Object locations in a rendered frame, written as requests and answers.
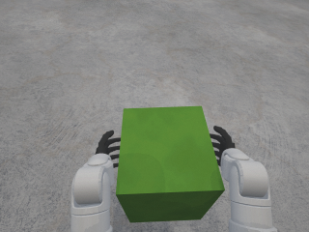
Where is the robot right hand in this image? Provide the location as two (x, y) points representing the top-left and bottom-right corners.
(210, 126), (236, 166)

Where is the left robot forearm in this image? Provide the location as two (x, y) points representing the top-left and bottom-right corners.
(70, 153), (115, 232)

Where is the carton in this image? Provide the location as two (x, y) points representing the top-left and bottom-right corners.
(116, 105), (225, 223)

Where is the robot left hand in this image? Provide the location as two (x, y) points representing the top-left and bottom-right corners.
(95, 130), (121, 168)

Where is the right robot forearm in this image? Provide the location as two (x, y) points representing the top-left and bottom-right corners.
(220, 148), (278, 232)

